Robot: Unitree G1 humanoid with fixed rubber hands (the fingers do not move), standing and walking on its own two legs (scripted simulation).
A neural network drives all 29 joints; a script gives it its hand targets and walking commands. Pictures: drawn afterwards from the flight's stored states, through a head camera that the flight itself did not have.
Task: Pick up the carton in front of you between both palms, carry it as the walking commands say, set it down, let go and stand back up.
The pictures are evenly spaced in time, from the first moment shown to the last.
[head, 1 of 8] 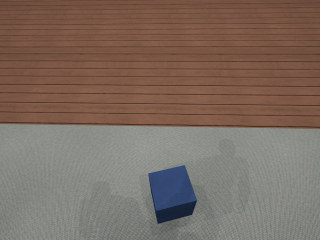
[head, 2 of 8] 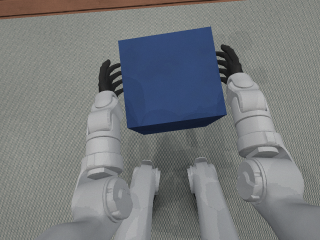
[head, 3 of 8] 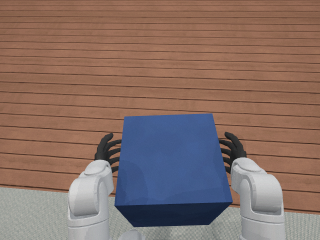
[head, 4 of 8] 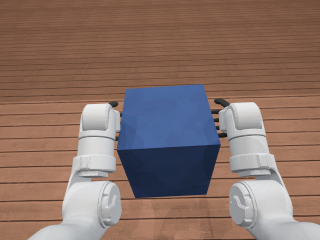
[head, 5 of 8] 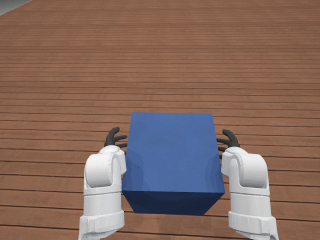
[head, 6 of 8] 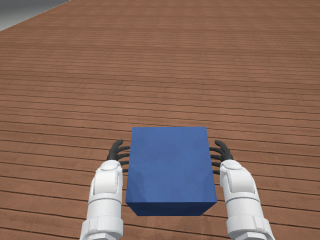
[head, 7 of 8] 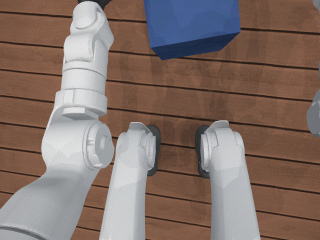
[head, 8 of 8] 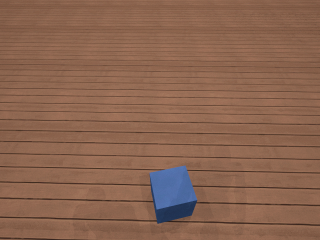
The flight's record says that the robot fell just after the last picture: no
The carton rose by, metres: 1.21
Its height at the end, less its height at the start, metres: +0.48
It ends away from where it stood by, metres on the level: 5.68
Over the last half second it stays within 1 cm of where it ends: yes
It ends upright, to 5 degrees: yes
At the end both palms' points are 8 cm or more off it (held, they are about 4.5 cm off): yes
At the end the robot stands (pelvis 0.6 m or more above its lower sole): yes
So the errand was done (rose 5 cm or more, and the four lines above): yes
